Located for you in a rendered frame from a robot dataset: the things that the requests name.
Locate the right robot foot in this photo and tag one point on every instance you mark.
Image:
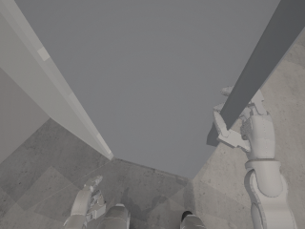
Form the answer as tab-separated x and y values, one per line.
185	214

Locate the robot right hand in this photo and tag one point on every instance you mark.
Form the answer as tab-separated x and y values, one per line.
257	126

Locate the right robot thigh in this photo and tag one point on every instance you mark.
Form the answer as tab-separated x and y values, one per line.
192	222

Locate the handle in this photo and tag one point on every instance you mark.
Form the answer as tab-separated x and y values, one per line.
282	30

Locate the left robot forearm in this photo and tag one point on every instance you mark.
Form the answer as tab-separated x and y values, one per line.
76	222

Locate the robot left hand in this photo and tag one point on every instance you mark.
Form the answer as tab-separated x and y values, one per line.
85	199

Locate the right robot forearm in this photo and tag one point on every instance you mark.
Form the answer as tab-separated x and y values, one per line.
268	191

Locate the fridge door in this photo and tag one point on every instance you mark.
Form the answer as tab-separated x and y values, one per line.
148	73

